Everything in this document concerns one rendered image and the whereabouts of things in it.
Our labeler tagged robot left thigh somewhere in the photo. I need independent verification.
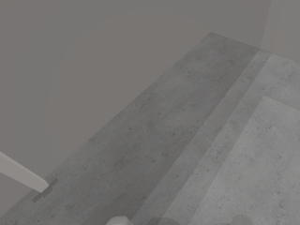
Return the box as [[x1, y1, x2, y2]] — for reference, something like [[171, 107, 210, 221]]
[[105, 216, 133, 225]]

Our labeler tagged panel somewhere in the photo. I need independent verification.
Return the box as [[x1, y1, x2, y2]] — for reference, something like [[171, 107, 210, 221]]
[[0, 152, 49, 193]]

